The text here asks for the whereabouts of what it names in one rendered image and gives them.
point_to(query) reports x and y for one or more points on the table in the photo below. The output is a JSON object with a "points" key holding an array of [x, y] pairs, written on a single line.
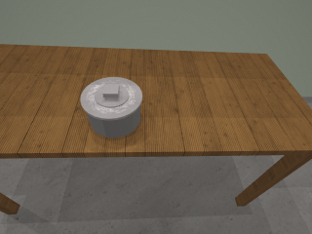
{"points": [[194, 103]]}

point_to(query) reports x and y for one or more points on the knob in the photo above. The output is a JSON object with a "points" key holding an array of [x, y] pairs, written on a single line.
{"points": [[111, 91]]}

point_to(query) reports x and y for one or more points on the pot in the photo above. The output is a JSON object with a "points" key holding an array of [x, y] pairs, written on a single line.
{"points": [[115, 128]]}

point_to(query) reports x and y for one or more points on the lid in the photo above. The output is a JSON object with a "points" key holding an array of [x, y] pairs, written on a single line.
{"points": [[111, 108]]}

